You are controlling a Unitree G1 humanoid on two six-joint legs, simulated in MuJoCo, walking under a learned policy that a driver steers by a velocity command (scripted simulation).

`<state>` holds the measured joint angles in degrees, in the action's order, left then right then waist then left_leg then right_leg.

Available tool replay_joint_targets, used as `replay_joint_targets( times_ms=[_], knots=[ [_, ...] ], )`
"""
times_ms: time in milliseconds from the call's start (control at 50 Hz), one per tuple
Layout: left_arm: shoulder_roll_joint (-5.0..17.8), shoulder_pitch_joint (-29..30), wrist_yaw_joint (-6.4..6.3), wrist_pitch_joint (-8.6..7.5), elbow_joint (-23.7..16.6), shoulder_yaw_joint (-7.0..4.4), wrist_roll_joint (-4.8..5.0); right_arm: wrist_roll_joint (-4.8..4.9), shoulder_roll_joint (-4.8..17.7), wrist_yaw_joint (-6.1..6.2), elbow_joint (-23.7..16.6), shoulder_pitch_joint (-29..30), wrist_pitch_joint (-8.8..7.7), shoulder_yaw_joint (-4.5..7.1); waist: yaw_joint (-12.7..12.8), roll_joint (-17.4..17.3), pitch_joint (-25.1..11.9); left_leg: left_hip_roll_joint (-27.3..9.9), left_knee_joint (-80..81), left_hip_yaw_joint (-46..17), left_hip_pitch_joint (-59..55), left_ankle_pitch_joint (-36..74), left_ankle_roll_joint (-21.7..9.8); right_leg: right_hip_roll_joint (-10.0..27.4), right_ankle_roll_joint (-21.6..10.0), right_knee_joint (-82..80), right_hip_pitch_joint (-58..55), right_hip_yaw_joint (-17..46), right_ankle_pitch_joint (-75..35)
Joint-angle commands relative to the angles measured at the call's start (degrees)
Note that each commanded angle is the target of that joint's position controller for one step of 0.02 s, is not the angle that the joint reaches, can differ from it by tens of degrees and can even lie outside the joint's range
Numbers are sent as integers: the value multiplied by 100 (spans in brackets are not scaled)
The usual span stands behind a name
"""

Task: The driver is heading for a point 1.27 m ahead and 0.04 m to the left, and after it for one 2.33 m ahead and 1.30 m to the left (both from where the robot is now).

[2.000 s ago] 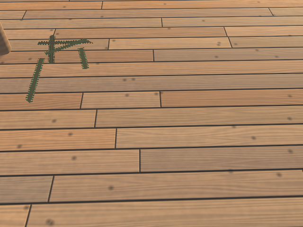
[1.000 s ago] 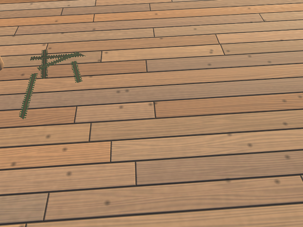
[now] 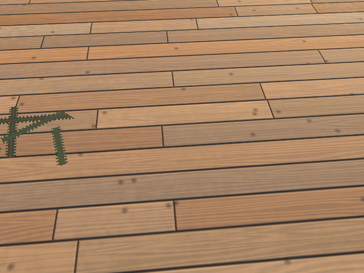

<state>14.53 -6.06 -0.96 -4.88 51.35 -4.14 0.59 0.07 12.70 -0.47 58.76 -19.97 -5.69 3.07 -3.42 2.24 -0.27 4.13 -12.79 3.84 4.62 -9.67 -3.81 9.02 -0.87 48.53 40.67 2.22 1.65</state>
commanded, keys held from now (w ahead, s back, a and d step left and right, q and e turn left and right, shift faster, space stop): w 1.00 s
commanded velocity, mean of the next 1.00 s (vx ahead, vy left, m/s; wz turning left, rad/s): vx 0.50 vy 0.00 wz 0.00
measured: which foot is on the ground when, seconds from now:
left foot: down 0.00-0.24, up 0.26-0.76, down 0.78-1.00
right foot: up 0.00-0.20, down 0.22-0.80, up 0.82-1.00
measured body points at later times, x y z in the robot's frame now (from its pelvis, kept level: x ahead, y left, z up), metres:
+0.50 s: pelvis +0.29 -0.08 +0.00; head +0.30 -0.09 +0.45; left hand +0.30 +0.18 -0.13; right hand +0.42 -0.34 -0.12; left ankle +0.40 +0.10 -0.67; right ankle +0.27 -0.16 -0.75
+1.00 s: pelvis +0.57 -0.01 +0.00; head +0.59 +0.00 +0.45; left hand +0.68 +0.26 -0.14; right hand +0.62 -0.27 -0.14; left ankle +0.59 +0.08 -0.75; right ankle +0.60 -0.17 -0.67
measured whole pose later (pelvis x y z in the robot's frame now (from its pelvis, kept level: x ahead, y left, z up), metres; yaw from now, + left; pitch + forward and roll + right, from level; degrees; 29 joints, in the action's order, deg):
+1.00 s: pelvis +0.57 -0.01 +0.00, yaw +0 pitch +1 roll +1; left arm 15.2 -11.3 -0.9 -4.7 53.2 -4.3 1.1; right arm -0.3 13.3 -1.5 55.8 -15.0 -5.5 3.7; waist -1.7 2.3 0.8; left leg 3.0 -19.6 4.2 12.4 -8.5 -4.1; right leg 6.9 -2.1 62.6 34.2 1.2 15.5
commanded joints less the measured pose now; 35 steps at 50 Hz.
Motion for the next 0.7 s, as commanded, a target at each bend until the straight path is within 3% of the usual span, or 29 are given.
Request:
replay_joint_targets(
  times_ms=[20,80,140,180,200,220,240,260,280,300,320,340,380,440,480,560,640,700],
  knots=[
    [162,396,66,-55,-317,8,16,60,927,76,-306,45,-58,159,68,-503,392,-1414,712,-695,455,903,-811,-196,49,-1002,-336,-237,-798],
    [178,887,164,-76,-485,49,66,101,970,80,-171,-295,-2,181,-110,-536,512,-1611,507,-702,-98,820,-791,-317,13,-1516,-272,-280,-674],
    [314,1011,272,-129,-637,33,85,119,1040,107,-95,-369,88,233,-17,-623,521,-1925,130,-803,-708,1146,-681,-392,-194,-1838,-288,-238,-101],
    [549,456,293,-164,-538,-70,83,120,1128,123,-144,-153,146,265,366,-760,187,-1909,-511,-707,-833,2462,-528,-644,-379,-1985,-1165,-433,254],
    [768,-387,271,-168,-277,-201,61,114,1045,121,-179,-36,177,233,788,-696,-304,-1629,-1494,-470,-651,3280,-389,-854,-528,-2064,-2280,-602,221],
    [1175,-1502,223,-164,-4,-344,2,48,841,118,-291,-40,183,140,1173,-302,-1131,-1298,-3114,-194,322,2539,-179,-218,-847,-1883,-4023,108,158],
    [1767,-2120,224,-135,150,-477,-70,9,90,57,-370,-748,65,-79,891,1200,-1944,-253,-5420,-102,2722,-421,240,1223,-1792,-2345,-6232,2838,973],
    [1262,-2141,244,-130,155,-322,-36,134,403,18,-292,-595,-93,-28,984,1219,-2296,-179,-6335,-967,3529,-2205,184,1433,-1906,-3158,-6438,4115,1584],
    [931,-1593,240,-149,53,-215,1,275,851,-2,-451,-57,-183,84,927,870,-1400,-536,-6626,-1019,4044,-1921,51,1232,-1576,-3162,-5768,3262,1572],
    [711,-1087,232,-145,-92,-139,-19,278,893,23,-552,344,-208,85,789,383,-907,-863,-6437,-863,3945,-1386,-9,1005,-1387,-3238,-4907,2429,1122],
    [542,-721,254,-151,-136,-80,-68,190,844,63,-572,531,-174,117,605,73,-494,-1072,-6013,-783,3680,-997,1,784,-1289,-3429,-4047,1854,623],
    [398,-558,270,-175,-137,-31,-117,132,793,90,-544,450,-86,160,396,147,-351,-1251,-5672,-833,3288,-744,-7,580,-1188,-3605,-3532,1446,374],
    [421,-660,278,-198,-36,-36,-109,116,539,106,-490,251,68,146,244,203,-218,-1314,-5309,-778,2964,-555,35,450,-1230,-3898,-3098,1081,154],
    [672,-959,181,-211,96,-94,-97,58,533,127,-653,690,142,167,259,50,49,-1356,-4555,-735,3447,86,191,442,-1302,-4137,-3115,746,-270],
    [683,-1133,116,-172,155,-91,-75,25,516,109,-781,1088,134,175,346,38,139,-1334,-3904,-703,3700,687,273,374,-1225,-4189,-3280,540,-379],
    [715,-1462,57,-130,262,-84,-22,58,382,33,-981,1850,88,117,581,101,319,-1110,-2637,-472,3505,1602,293,185,-1033,-4249,-3416,127,-278],
    [745,-1870,43,-51,466,-105,12,107,372,-76,-1198,2478,45,60,793,100,539,-962,-1989,-381,3627,1462,229,384,-1023,-4046,-4070,83,-294],
    [819,-1916,8,34,553,-155,39,132,462,-181,-1345,2635,-19,59,718,182,564,-880,-1711,-366,3556,914,49,635,-952,-3683,-4563,136,-770]
  ],
)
